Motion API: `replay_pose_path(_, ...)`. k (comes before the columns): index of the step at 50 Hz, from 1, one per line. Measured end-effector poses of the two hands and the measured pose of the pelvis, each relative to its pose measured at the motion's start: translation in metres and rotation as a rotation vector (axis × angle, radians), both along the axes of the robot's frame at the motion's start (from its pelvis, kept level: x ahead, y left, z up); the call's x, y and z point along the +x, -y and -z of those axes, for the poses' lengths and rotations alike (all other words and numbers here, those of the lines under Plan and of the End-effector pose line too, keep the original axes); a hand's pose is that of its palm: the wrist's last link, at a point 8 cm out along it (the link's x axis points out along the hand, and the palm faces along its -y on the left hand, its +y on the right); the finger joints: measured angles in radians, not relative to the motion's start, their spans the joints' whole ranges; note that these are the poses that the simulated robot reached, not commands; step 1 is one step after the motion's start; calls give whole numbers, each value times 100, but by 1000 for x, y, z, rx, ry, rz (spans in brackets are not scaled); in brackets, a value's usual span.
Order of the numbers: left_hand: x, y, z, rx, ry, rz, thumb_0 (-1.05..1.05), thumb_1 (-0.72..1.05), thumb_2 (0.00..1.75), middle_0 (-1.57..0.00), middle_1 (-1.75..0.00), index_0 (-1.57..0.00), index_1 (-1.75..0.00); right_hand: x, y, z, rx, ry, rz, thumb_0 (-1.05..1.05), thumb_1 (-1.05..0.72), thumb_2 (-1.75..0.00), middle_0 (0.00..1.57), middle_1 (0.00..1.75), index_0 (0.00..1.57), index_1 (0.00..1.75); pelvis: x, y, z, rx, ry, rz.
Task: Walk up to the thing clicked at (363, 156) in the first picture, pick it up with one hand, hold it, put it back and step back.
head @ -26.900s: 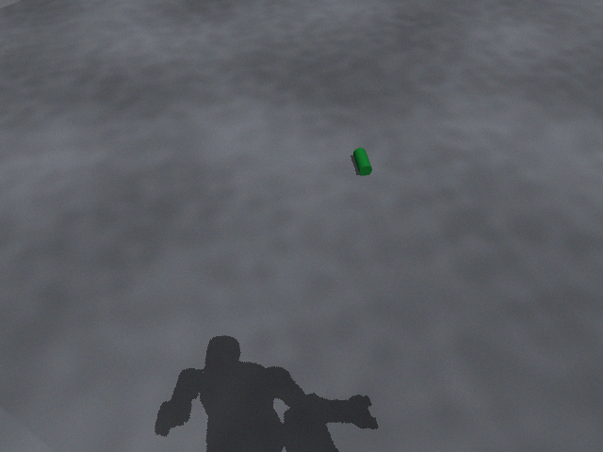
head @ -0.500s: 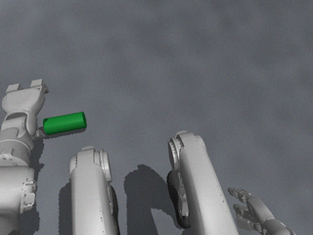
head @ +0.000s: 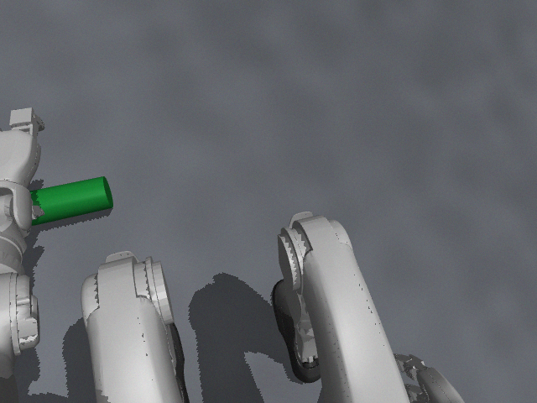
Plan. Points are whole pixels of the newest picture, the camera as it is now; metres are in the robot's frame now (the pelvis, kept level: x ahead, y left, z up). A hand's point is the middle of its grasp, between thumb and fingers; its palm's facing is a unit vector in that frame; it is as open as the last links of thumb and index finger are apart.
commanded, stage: home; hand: left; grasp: from above
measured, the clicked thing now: (69, 200) +0.45 +0.27 -0.29
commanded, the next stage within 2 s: none
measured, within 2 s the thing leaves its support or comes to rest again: neither
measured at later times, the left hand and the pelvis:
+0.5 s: hand out of the picture +0.31 +0.26 +0.06, palm faces -0.26 -0.63 -0.73, open 7.8 cm; pelvis +0.01 +0.00 +0.17, yaw +4 degrees
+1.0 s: hand out of the picture +0.24 +0.21 +0.28, palm faces +0.14 -0.95 -0.27, open 7.4 cm; pelvis +0.06 +0.00 +0.34, yaw +7 degrees
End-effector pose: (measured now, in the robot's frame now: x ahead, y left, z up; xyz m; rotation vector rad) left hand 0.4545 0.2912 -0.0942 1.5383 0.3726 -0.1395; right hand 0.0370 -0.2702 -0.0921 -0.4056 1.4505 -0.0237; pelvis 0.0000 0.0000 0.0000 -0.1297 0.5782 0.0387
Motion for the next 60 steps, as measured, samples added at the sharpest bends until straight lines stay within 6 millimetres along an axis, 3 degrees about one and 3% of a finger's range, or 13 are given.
replay_pose_path(5, -1, -5, -36, -11, -14, -80, 0, -29, 92, -20, -83, -19, -83, 5, -13, -6, 74, 16, 61, 1, -90, -89, 20, 30, 20, 30, 4, -2, -22, 3, -30, -1)
replay_pose_path(10, -25, -7, -82, -100, -59, -148, 0, -3, 88, -22, -63, -21, -63, 27, -19, -33, 115, 79, 95, 1, -90, -89, 20, 30, 20, 30, 6, -3, -59, 9, -41, -6)
replay_pose_path(21, -118, 1, -173, -454, -101, -295, 0, 66, 88, -22, -35, -22, -36, 130, -12, -131, 71, 356, -5, 1, -91, -90, 20, 30, 20, 30, 6, -2, -144, 30, 2, -31)
replay_pose_path(27, -159, 3, -218, -608, -80, -422, 1, 82, 89, -22, -32, -22, -32, 185, -22, -185, 69, 536, -61, 1, -91, -90, 20, 30, 20, 30, 8, 0, -182, 41, 47, -47)
replay_pose_path(32, -186, 11, -257, -745, -84, -534, 1, 87, 89, -22, -31, -21, -31, 212, -40, -229, 101, 652, -72, 1, -91, -90, 20, 30, 20, 30, 13, 1, -215, 52, 87, -56)
replay_pose_path(37, -208, 22, -296, -881, -100, -651, 1, 88, 90, -22, -30, -21, -30, 220, -57, -268, 136, 714, -58, 1, -91, -90, 20, 30, 20, 30, 23, 2, -251, 63, 131, -62)
replay_pose_path(43, -223, 31, -345, -1008, -106, -771, 1, 89, 90, -21, -30, -21, -30, 211, -65, -312, 138, 726, -22, 1, -91, -90, 20, 30, 20, 30, 39, 1, -296, 72, 190, -73)
replay_pose_path(52, -239, 39, -419, -1140, -96, -899, 1, 90, 90, -21, -30, -21, -30, 192, -55, -375, 70, 747, 45, 1, -91, -90, 20, 30, 20, 30, 66, -1, -356, 86, 291, -87)
replay_pose_path(60, -251, 43, -464, -1187, -71, -903, 1, 90, 90, -21, -30, -20, -30, 204, -47, -416, 39, 853, 50, 2, -91, -90, 20, 30, 20, 30, 81, -3, -384, 98, 358, -95)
